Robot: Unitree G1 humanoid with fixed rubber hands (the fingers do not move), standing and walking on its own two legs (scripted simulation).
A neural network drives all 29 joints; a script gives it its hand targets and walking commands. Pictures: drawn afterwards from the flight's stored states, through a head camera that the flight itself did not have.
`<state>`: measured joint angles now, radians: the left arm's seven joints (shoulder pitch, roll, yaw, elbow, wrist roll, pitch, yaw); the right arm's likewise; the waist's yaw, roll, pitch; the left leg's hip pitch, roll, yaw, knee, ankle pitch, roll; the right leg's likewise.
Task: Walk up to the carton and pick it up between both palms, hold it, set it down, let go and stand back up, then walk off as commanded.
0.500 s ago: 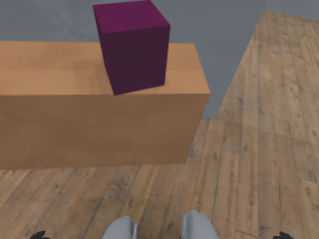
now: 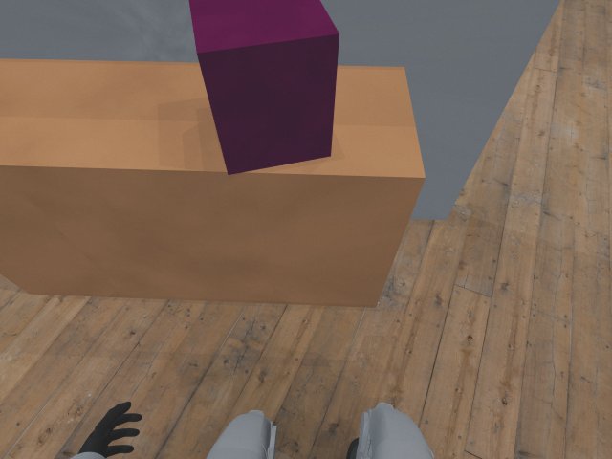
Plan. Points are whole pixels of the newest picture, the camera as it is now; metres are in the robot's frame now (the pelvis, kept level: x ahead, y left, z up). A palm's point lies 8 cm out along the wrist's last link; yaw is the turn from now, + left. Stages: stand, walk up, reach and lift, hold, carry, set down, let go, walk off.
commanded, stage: walk up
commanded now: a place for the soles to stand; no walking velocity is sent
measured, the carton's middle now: (265, 80) +0.72 +0.11 +0.05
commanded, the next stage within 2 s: none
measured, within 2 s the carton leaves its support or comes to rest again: neither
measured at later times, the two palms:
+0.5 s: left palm out of the picture +0.06 +0.31 -0.10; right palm out of the picture +0.10 -0.31 -0.09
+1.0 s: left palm out of the picture +0.12 +0.40 -0.06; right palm (502, 447) +0.15 -0.24 -0.11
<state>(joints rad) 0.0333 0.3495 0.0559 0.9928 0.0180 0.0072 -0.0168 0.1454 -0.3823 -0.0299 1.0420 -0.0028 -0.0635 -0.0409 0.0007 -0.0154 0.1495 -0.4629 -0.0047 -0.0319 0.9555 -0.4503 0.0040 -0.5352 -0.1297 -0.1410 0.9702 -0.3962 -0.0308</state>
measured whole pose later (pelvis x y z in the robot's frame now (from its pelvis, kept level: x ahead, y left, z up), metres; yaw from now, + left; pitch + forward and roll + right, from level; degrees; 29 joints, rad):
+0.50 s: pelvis +0.01 +0.00 +0.02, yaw +5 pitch -3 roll -1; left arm 0.12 0.36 0.10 1.07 0.03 -0.04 -0.03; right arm 0.15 -0.36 -0.04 1.05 -0.04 -0.02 0.01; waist 0.00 0.00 0.09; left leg -0.47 0.01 -0.07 1.03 -0.55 0.04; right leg -0.40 -0.07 -0.20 0.78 -0.34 -0.06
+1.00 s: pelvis +0.10 +0.07 +0.02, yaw +4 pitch -5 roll +3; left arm 0.29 0.40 0.09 0.98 0.02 -0.05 -0.05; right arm 0.32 -0.40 -0.07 0.92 -0.03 -0.05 0.05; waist -0.03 0.01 0.06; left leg -0.24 -0.01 0.18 0.79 -0.47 0.06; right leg -0.51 -0.08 -0.04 0.91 -0.39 -0.03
